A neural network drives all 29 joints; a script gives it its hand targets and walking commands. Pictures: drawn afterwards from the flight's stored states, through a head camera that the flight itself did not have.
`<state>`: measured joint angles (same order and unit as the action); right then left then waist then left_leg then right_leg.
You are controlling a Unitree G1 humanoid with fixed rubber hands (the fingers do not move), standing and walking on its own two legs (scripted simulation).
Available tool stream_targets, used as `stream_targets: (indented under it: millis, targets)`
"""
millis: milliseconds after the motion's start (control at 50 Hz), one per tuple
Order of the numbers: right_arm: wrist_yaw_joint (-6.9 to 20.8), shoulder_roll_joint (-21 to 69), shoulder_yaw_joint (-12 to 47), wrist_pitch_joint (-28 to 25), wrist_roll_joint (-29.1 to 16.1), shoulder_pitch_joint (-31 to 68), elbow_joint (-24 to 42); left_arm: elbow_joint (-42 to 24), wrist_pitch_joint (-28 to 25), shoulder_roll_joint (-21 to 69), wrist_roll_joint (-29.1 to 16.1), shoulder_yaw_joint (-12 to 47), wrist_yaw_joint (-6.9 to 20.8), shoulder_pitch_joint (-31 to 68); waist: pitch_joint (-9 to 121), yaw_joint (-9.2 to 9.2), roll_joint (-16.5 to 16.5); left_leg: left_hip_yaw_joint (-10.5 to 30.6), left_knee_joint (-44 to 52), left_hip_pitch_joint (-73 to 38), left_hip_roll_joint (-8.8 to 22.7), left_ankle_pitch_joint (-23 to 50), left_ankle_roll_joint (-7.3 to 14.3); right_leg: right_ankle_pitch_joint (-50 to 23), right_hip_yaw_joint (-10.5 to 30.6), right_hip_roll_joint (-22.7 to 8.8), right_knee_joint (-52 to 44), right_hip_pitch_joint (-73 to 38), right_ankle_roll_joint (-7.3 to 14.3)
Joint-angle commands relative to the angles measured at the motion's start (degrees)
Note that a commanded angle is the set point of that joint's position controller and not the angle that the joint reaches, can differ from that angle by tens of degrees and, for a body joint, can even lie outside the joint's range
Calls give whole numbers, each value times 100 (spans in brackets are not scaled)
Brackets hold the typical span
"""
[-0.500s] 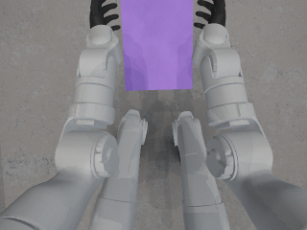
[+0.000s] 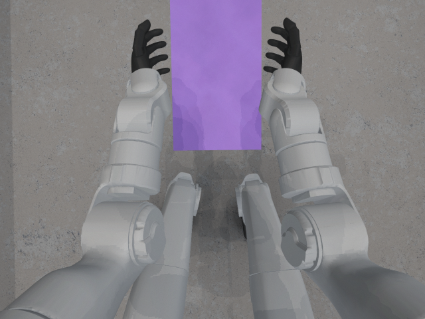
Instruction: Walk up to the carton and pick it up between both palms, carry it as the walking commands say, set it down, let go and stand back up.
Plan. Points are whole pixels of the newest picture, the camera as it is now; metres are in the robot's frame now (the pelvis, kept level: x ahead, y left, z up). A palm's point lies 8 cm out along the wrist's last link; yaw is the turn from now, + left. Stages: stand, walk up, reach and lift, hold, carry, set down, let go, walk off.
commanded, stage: reach and lift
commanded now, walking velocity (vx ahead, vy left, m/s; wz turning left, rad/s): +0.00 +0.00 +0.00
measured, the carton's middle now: (216, 73) +0.52 +0.03 -0.13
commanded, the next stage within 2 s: none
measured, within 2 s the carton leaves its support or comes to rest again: neither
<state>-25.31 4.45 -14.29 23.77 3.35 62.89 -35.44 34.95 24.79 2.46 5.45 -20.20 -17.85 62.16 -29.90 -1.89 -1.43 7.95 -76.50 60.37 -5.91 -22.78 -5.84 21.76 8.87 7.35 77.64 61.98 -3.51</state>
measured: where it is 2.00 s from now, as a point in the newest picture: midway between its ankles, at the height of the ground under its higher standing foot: (213, 222)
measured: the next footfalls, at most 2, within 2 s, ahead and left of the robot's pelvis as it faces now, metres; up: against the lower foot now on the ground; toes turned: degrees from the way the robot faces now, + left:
none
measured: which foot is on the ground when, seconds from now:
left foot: down 0.00-1.00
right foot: down 0.00-1.00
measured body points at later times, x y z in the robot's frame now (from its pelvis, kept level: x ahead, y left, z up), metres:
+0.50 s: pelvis +0.04 +0.00 +0.06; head +0.18 +0.00 +0.49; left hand +0.46 +0.14 +0.04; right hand +0.47 -0.09 +0.05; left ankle +0.15 +0.15 -0.59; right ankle +0.16 -0.12 -0.59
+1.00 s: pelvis +0.12 +0.01 +0.13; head +0.14 +0.01 +0.58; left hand +0.45 +0.15 +0.13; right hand +0.47 -0.09 +0.14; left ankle +0.15 +0.15 -0.59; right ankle +0.16 -0.12 -0.59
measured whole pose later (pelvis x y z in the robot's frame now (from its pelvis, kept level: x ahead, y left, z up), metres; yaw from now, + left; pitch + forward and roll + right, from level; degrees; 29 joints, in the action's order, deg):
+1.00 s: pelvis +0.12 +0.01 +0.13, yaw +1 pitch +6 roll +0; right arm -15.7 13.0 -16.1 22.5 12.4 27.6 -37.1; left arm 34.2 23.7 12.2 14.1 -19.3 -9.2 25.4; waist 4.2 -1.0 0.3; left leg 10.4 -36.4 27.2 -2.3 -15.2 -2.9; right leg 14.1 8.0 4.0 35.4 27.3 -1.2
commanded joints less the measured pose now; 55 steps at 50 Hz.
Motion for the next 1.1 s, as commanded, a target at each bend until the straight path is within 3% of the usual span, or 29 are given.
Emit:
stream_targets:
  millis: [0,20,80,120,140,160,180,200,300,320,380,460,520,540,560,640,700,740,760,780,800,820,840,860,900,920,980,1020,1080]
  targets:
    - [3334,6460,3630,-135,-932,4144,591,-1186,-262,6871,-1298,4156,2488,4839,13734,24,-20,-612,1115,-3516,-179,994,369,-583,-690,129,-1233,-3316,304]
    - [3375,6364,3222,-86,-825,4121,-136,-733,-262,6544,-989,4007,2530,4887,12264,-166,261,-700,1326,-2863,-143,324,364,-31,-602,46,-1343,-2619,282]
    - [3356,6415,3852,-122,-1132,4850,920,-856,-230,6931,-1146,3987,2537,4762,13238,-303,-21,-697,1409,-3310,-184,559,406,-203,-462,84,-1552,-3630,239]
    - [3421,6343,3822,-120,-1171,4526,817,-826,-174,7214,-1172,4039,2450,4394,13132,-234,80,-601,1662,-3948,-173,758,412,-224,-684,100,-1609,-3284,227]
    - [3429,6082,3045,-143,-718,4448,-213,-187,-200,6765,-991,3741,2531,4937,11487,204,133,-625,1609,-2936,-83,-159,377,612,-632,24,-1751,-2476,296]
    - [3439,6398,3267,-146,-900,4209,68,-227,-188,6917,-946,3801,2549,4352,11928,-164,176,-551,1873,-3245,-56,132,432,162,-715,14,-1764,-2918,277]
    - [3415,6410,3483,-203,-1017,4457,613,-738,-238,7241,-1143,4048,2510,4536,12766,1,337,-556,1733,-3734,-130,528,448,-236,-653,105,-1713,-3240,310]
    - [3435,6377,3331,-110,-909,4077,164,-421,-192,6850,-957,3741,2536,4253,12087,-224,246,-785,1757,-3426,-137,577,365,-119,-468,25,-1995,-3377,304]
    - [3402,6569,3456,-170,-750,3442,-34,-218,-302,7012,-973,3986,2617,3638,11686,-29,-19,-637,2053,-3426,-101,947,475,-576,-560,8,-2140,-3622,181]
    - [3465,6498,3161,-206,-741,3530,-302,-329,-371,6833,-797,3604,2607,4034,11130,-311,308,-619,2178,-3106,-76,575,474,-220,-420,-88,-2214,-3262,258]
    - [3476,6893,3372,-369,-853,3667,470,-570,-386,7356,-957,4027,2608,3744,11450,-71,133,-548,2297,-3929,-74,665,455,-312,-539,-6,-2392,-3604,288]
    - [3490,6968,2500,-210,-315,2643,-1070,300,-420,6766,-330,2818,2578,3116,8852,-336,-58,-579,2641,-2944,-99,274,602,13,-400,-169,-2876,-3167,217]
    - [3433,6611,2007,-384,-73,2966,-871,770,-421,7488,-211,2585,2679,3118,8135,185,72,-378,2963,-3261,-60,-15,584,302,-406,-122,-3241,-3118,366]
    - [3495,6774,1905,-359,-5,2907,-1145,1178,-392,7327,99,2278,2665,2605,7397,-312,89,-471,3103,-3082,-24,-85,499,331,-500,-164,-3256,-2825,345]
    - [3493,6632,1733,-276,178,2306,-1343,1301,-365,7357,149,2124,2669,2270,7113,40,85,-530,3188,-2986,-40,-108,567,459,-456,-170,-3458,-3017,356]
    - [3461,6461,1493,-385,293,1785,-1553,1199,-420,7080,363,1965,2686,1739,6478,-126,194,-482,3641,-3302,11,459,554,-102,-398,-161,-3965,-3318,344]
    - [3346,6526,1275,-286,676,651,-1908,820,-439,7024,262,2239,2639,1404,6132,314,230,-471,3872,-3632,8,1083,526,-1085,-414,-119,-4176,-3894,374]
    - [3396,6247,1499,-357,402,637,-1386,1022,-344,7083,354,2271,2652,965,5749,61,605,-390,3960,-4047,50,1368,476,-1135,-402,-205,-4348,-3633,389]
    - [3408,6689,1848,-302,249,1128,-1287,1010,-411,6801,311,2139,2627,987,5811,-219,136,-403,4047,-4066,53,1208,617,-989,-577,-147,-4276,-3766,275]
    - [3509,6530,2155,-369,83,1006,-840,365,-406,7349,46,2709,2569,1038,6604,45,190,-285,4086,-4532,104,1735,510,-1454,-559,-65,-4216,-4108,401]
    - [3496,6580,2122,-434,146,932,-796,327,-493,7116,156,2756,2529,774,6582,-295,481,-332,4131,-4538,41,2274,465,-1931,-519,-91,-4243,-4183,401]
    - [3498,6428,2120,-346,345,136,-828,239,-340,7559,22,3064,2536,536,6702,255,472,-299,4218,-4757,16,2541,381,-2247,-603,-70,-4365,-4503,441]
    - [3450,6656,2197,-322,324,410,-970,506,-373,7208,179,2775,2498,330,6159,-44,124,-327,4114,-4480,-11,2299,468,-2179,-564,-88,-4334,-4340,348]
    - [3476,6950,2432,-290,141,88,-753,-564,-492,7083,-33,3280,2494,678,6640,-98,209,-358,4263,-4797,-60,2655,497,-2452,-551,-18,-4454,-4549,322]
    - [3484,6841,2745,-345,71,-62,-390,-527,-404,7192,-140,3593,2522,612,7075,159,355,-274,4227,-5000,-16,3046,366,-2926,-518,-62,-4479,-4989,350]
    - [3456,6735,3011,-306,-126,276,-39,-680,-406,7183,-434,3822,2514,542,7067,86,-15,-249,4312,-5311,-6,3141,457,-3043,-566,-27,-4488,-5100,251]
    - [3520,6680,3128,-217,-192,457,376,130,-146,7574,-122,3520,2510,-275,6466,10,379,-259,4473,-5056,-35,2301,401,-2218,-623,-96,-4600,-5064,289]
    - [3558,6743,2877,7,42,-6,-355,-191,-158,7387,-237,3301,2541,404,6448,141,81,-310,4617,-4935,-28,1903,485,-1818,-455,-149,-4790,-5145,336]
    - [3480,6672,3348,7,-452,520,683,-447,-36,7437,-442,3560,2498,122,6819,-40,278,-253,4569,-5385,-37,2736,543,-2525,-569,-148,-4705,-5345,192]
